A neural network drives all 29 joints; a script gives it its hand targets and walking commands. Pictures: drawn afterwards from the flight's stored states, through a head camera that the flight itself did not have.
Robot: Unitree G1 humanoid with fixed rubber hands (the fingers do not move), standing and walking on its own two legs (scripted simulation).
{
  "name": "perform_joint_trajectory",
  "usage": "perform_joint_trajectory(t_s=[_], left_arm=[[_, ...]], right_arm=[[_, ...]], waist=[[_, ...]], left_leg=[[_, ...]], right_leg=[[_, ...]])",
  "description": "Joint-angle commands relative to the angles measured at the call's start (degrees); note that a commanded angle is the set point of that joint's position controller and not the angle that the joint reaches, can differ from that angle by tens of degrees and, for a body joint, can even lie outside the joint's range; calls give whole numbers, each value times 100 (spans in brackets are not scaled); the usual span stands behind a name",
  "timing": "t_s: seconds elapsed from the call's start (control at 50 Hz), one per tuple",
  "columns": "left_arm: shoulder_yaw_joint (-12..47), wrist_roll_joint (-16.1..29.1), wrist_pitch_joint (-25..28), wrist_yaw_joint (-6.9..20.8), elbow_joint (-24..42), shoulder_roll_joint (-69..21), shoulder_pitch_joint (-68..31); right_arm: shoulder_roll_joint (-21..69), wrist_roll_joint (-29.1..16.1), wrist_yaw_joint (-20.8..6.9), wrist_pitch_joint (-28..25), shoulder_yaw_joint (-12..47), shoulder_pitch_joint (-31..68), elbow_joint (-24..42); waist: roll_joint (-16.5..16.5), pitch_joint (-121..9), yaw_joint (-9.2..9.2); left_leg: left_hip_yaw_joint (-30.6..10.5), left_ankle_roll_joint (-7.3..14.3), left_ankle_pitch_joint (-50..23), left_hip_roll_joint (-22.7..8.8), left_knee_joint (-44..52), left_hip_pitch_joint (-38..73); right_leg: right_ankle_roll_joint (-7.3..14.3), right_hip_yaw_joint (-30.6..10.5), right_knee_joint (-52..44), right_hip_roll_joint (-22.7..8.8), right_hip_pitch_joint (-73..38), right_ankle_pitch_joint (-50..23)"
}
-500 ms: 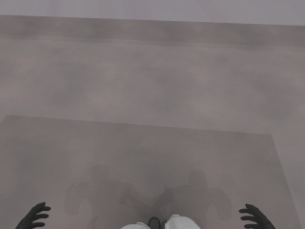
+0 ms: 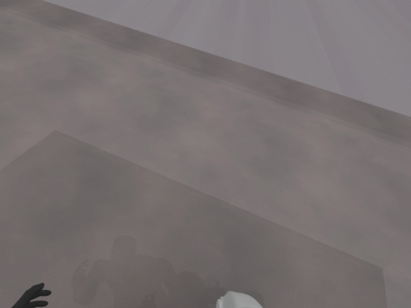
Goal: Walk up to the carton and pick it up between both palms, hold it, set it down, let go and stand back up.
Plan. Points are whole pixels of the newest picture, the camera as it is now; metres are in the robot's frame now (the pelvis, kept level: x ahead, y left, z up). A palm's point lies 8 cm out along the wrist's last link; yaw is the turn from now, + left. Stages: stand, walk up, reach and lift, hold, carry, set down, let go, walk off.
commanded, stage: walk up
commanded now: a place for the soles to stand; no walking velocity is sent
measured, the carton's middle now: out of the picture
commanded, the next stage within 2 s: none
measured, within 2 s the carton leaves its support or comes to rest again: neither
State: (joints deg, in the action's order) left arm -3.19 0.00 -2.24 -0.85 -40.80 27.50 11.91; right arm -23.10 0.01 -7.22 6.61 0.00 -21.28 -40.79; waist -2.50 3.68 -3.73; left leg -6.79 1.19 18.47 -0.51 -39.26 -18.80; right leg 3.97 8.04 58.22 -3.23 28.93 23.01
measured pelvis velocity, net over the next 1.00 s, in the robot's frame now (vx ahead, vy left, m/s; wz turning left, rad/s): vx -0.13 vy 0.14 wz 0.61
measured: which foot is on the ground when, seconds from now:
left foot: down 0.00-0.20, up 0.22-0.54, down 0.56-0.92, up 0.94-1.00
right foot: up 0.00-0.16, down 0.18-0.58, up 0.60-0.86, down 0.88-1.00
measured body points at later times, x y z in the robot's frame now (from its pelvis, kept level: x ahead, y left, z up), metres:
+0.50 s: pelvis -0.08 +0.08 +0.00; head -0.08 +0.08 +0.45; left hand -0.05 +0.44 -0.06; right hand +0.09 -0.18 -0.10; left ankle -0.09 +0.26 -0.70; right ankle +0.01 -0.03 -0.73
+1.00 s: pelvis -0.13 +0.14 +0.01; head -0.10 +0.13 +0.46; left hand -0.24 +0.49 -0.05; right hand +0.12 -0.04 -0.11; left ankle -0.14 +0.28 -0.69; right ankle -0.05 +0.07 -0.73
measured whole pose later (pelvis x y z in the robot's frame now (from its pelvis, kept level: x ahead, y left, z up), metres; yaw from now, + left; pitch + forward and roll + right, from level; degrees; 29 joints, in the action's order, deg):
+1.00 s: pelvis -0.13 +0.14 +0.01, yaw +35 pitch +1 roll +1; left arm -3.5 -0.1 1.0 -1.4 -41.0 27.6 15.4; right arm -23.8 0.0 -7.8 4.8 0.0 -19.3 -34.9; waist 3.0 0.6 0.4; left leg -9.3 0.4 16.0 6.4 -46.7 -29.2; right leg 1.9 6.1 31.4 -2.0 17.6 14.4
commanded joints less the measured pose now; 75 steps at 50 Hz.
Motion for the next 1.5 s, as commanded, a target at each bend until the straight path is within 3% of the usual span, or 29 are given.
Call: perform_joint_trajectory(t_s=[0.0, 0.08, 0.12, 0.14, 0.16, 0.18, 0.28, 0.32, 0.38, 0.48, 0.54, 0.58, 0.66, 0.8, 0.84, 0.86, 0.88, 0.9, 0.94, 1.0, 1.12, 1.18, 1.22, 1.24, 1.28, 1.3, 1.38, 1.44, 1.48], left_arm=[[-497, 3, 327, -127, 148, 864, -149], [-383, 46, 350, -236, 148, 704, 234], [-397, 33, 361, -260, -37, 816, 769], [-482, -34, 344, -270, -127, 1119, 949], [-623, -123, 324, -265, -67, 1614, 875], [-739, -215, 317, -250, 169, 1823, 24], [-652, -226, 500, -306, 352, 1131, -371], [-696, -271, 503, -284, 396, 1254, -417], [-746, -290, 540, -171, 318, 1405, 157], [-819, -393, 493, -60, 403, 1570, -354], [-606, -270, 336, 0, 325, 964, -52], [-502, -79, 321, -2, 520, 1021, -168], [-576, -95, 471, -40, 79, 1280, 480], [-531, -74, 556, -203, 81, 978, 675], [-593, -103, 589, -214, -166, 1178, 1442], [-712, -176, 591, -218, -266, 1557, 1775], [-813, -266, 612, -236, -72, 2070, 1221], [-895, -312, 628, -220, 216, 2082, 186], [-753, -281, 710, -243, 348, 1538, -116], [-671, -283, 775, -223, 285, 1363, 121], [-719, -234, 776, -12, 239, 1497, 675], [-729, -226, 724, 100, 359, 1583, 364], [-622, -266, 627, 119, 410, 1377, 280], [-498, -280, 576, 122, 419, 1103, 441], [-296, -111, 562, 161, 670, 722, 114], [-383, -111, 584, 126, 672, 1215, -84], [-399, -72, 771, 111, 276, 1265, 354], [-468, -6, 847, 18, 154, 956, 551], [-506, -3, 934, -49, -100, 918, 1257]], right_arm=[[-1549, 406, 140, -338, -778, 479, 913], [-1392, 374, 145, -330, -763, 292, 1224], [-1206, 303, 131, -324, -673, 666, 1449], [-900, 304, 135, -339, -580, 588, 1471], [-681, 333, 161, -334, -556, 155, 1351], [-1202, 471, 187, -277, -679, -76, 1172], [-1381, 578, -152, -366, -727, -402, 817], [-1206, 495, -196, -348, -680, -604, 770], [-1132, 437, -233, -352, -626, 351, 968], [-1238, 353, -135, -453, -734, -467, 569], [-1682, 482, 35, -473, -911, -756, 304], [-2313, 449, 89, -375, -1014, 11, 605], [-1728, 388, 82, -396, -941, 914, 1024], [-1473, 382, 50, -388, -846, 572, 1314], [-1249, 297, 50, -351, -736, 1122, 1599], [-928, 327, 70, -370, -660, 1136, 1677], [-765, 369, 79, -370, -666, 785, 1527], [-1425, 444, 78, -370, -799, 261, 1246], [-1679, 417, -72, -399, -815, 54, 1048], [-1380, 326, -207, -432, -740, -52, 775], [-1056, 230, -189, -528, -520, 909, 897], [-1150, 231, -110, -638, -574, 555, 760], [-1312, 222, 3, -719, -697, -177, 357], [-1517, 227, 81, -755, -798, -588, 189], [-2354, 285, 216, -689, -991, -348, 354], [-2511, 211, 216, -635, -1025, -167, 422], [-1784, 175, 220, -570, -801, 702, 730], [-1736, 185, 253, -606, -756, 565, 753], [-1627, 114, 247, -542, -707, 925, 963]], waist=[[1591, -138, 80], [1453, -1204, 204], [1071, -1124, 541], [146, -1065, 625], [-1101, -1127, 573], [-976, -811, 336], [-598, -401, 8], [-563, -466, -73], [-618, -433, 493], [-596, -1056, -5], [1292, -469, -189], [2707, 409, 1], [2122, 166, 384], [1752, -914, 312], [1378, -848, 838], [244, -905, 990], [-1030, -757, 748], [-714, -765, 330], [-244, -635, 206], [-718, -432, 173], [-859, -619, 822], [-821, -1057, 616], [9, -1531, 246], [785, -1576, -22], [2565, -587, -87], [2411, -309, -81], [2050, -132, 264], [2041, -485, 259], [1695, -700, 708]], left_leg=[[-1932, 803, -286, -76, 2034, -177], [-2702, 999, -1620, -529, 1798, 869], [-2153, 553, -894, -198, 1786, -499], [-1454, 236, 471, 307, 1297, -1590], [-243, -91, 592, 856, -158, -2215], [10, -340, 559, 203, -1219, -2520], [202, -143, -556, -139, -1952, -1501], [460, -158, -502, -124, -1648, -1361], [575, -187, -185, -384, -724, -1323], [861, -58, 222, -407, 406, 159], [-430, 359, 1100, -223, 1328, 581], [-3435, 930, 4009, -932, 3657, -963], [-2048, 578, 1902, -204, 2762, -1095], [-2633, 892, 818, -303, 2204, -95], [-1679, 185, 1275, 242, 2023, -2027], [-767, -163, 1322, 771, 1205, -3108], [-179, -280, 629, 657, -781, -3299], [-163, -400, 354, -23, -1632, -2907], [-92, -329, -169, -215, -1834, -2310], [188, -187, -546, -183, -1642, -1858], [717, -262, -266, -488, -267, -1776], [1083, -189, -45, -343, 636, -795], [1050, -7, -52, -12, 1147, 513], [644, 209, 210, 191, 1169, 1278], [-3034, 892, 2028, -1134, 2468, 1314], [-3686, 1356, 2837, -1319, 2849, 839], [-2268, 970, 1736, -537, 2261, -149], [-2327, 1271, 486, -532, 1776, 129], [-1896, 1022, 64, -327, 945, -921]], right_leg=[[-277, -509, -790, 665, -43, 118], [-213, -893, -2474, 813, -795, 112], [-65, -900, -3745, 675, -2506, -742], [-16, -1325, -4026, 56, -3447, -1153], [186, -2528, -4343, -1552, -3622, -392], [767, -3058, -4920, -2567, -2639, 495], [330, -1140, -4731, -1487, -1197, 71], [288, -718, -4510, -1428, -1449, -130], [480, -393, -4203, -1424, -1694, -313], [356, 262, -3384, -1597, -1249, 148], [-91, 717, -951, -726, 276, 979], [-257, -76, 330, 356, 1129, 1240], [-353, -619, -168, 196, 11, 154], [-212, -728, -2535, 699, -1143, 498], [-29, -639, -3740, 641, -3533, -337], [17, -1442, -4261, -319, -4467, 124], [317, -3120, -4887, -2373, -3506, 957], [766, -3248, -4911, -2787, -2747, 1078], [654, -2047, -4694, -2112, -2259, 389], [292, -894, -4460, -1372, -1997, 42], [569, -48, -3803, -1406, -2919, -1146], [438, 357, -3035, -1519, -2762, -1961], [223, 614, -1616, -1291, -2066, -1412], [132, 590, -662, -1049, -1201, -572], [-370, 428, 744, 95, 1463, 1401], [-310, -424, 834, 57, 1441, 1259], [-381, -597, -621, 14, 84, 868], [-411, -505, -1569, 357, -388, 1040], [-163, -570, -3151, 350, -2094, 6]])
